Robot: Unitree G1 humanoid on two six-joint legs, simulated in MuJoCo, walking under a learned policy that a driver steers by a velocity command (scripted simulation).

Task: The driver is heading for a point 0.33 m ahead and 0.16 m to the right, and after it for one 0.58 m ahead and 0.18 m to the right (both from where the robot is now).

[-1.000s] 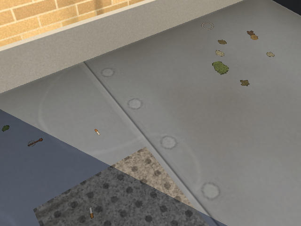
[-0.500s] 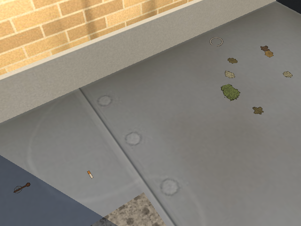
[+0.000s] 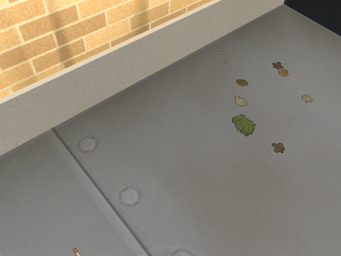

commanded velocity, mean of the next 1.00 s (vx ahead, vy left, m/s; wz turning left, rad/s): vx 0.08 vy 0.00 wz -0.56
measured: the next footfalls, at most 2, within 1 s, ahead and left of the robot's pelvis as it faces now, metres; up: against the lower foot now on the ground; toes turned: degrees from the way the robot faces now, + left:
right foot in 0.34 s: +0.13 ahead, -0.15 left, +0.00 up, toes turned -15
left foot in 0.78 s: +0.19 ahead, +0.07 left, +0.00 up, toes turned -32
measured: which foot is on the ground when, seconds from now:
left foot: down 0.00-0.34, up 0.36-0.76, down 0.78-1.00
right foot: up 0.00-0.32, down 0.34-0.78, up 0.80-1.00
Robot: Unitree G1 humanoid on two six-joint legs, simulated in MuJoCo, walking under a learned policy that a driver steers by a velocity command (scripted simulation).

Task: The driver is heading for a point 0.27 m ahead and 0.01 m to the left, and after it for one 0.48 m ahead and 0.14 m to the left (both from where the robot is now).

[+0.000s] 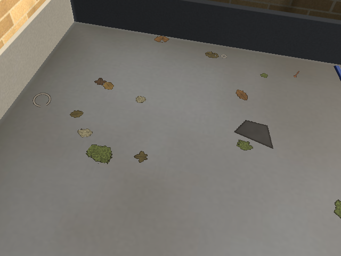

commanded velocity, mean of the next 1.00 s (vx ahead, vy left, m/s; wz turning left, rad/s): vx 0.13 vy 0.00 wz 0.21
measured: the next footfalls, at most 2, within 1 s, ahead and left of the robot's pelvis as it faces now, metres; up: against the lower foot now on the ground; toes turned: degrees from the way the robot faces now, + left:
right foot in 0.22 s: +0.10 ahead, -0.18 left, +0.00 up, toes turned -7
left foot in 0.70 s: +0.21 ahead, +0.06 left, +0.00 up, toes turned +12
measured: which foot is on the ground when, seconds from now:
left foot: down 0.00-0.22, up 0.24-0.68, down 0.70-1.00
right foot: up 0.00-0.20, down 0.22-0.70, up 0.72-1.00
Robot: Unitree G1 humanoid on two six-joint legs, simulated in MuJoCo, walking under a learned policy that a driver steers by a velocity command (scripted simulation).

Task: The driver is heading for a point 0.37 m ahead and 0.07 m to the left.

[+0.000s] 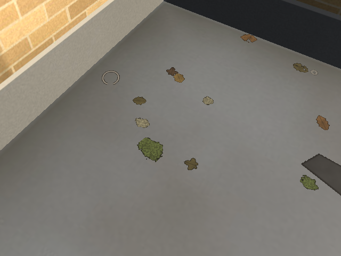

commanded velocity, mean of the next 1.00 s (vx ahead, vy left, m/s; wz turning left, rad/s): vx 0.24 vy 0.00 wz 0.38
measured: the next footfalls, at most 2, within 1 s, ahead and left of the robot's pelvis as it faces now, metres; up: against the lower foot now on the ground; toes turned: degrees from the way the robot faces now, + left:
right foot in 0.16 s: +0.08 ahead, -0.15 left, +0.00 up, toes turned +11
left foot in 0.60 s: +0.11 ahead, +0.16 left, +0.00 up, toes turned +24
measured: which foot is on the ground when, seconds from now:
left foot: down 0.00-0.16, up 0.18-0.58, down 0.60-1.00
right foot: up 0.00-0.14, down 0.16-0.60, up 0.62-1.00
